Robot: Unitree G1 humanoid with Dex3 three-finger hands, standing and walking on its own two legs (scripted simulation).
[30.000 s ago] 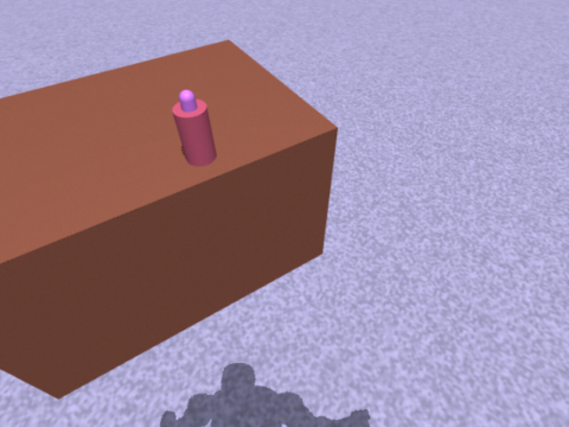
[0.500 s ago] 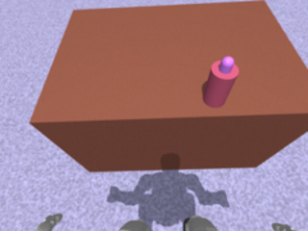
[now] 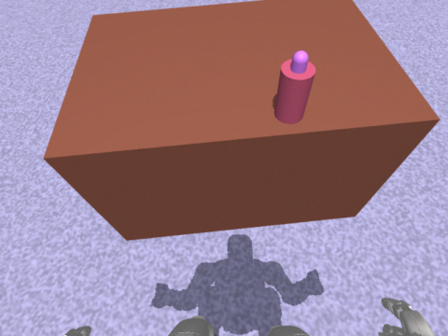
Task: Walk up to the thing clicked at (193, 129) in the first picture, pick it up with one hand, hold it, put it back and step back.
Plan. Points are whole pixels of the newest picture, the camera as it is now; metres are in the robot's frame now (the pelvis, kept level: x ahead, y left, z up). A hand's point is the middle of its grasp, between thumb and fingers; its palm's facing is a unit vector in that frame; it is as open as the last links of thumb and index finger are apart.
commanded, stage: step back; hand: right
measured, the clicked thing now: (294, 86) +0.66 -0.17 -0.01
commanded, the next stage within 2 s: none
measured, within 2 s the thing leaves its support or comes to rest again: neither
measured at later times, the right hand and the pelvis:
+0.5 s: hand out of the picture -0.07 -0.24 -0.12, palm faces -0.07 +0.90 -0.43, open 7.4 cm; pelvis -0.15 +0.03 +0.01, yaw +2 degrees
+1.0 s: hand out of the picture -0.24 -0.29 -0.15, palm faces -0.03 +0.92 -0.39, open 7.4 cm; pelvis -0.32 -0.01 +0.01, yaw +0 degrees
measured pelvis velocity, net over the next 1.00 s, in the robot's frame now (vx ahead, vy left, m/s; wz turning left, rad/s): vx -0.32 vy -0.01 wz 0.00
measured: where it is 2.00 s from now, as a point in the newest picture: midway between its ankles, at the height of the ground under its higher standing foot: outside the picture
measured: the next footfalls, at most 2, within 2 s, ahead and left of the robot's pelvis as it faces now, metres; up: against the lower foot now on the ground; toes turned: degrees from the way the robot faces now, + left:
left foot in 0.32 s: -0.08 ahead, +0.14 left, +0.00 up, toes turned +0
right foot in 0.74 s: -0.24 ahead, -0.13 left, +0.00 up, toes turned -1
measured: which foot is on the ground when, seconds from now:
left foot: up 0.00-0.30, down 0.32-0.78, up 0.80-1.00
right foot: down 0.00-0.34, up 0.36-0.72, down 0.74-1.00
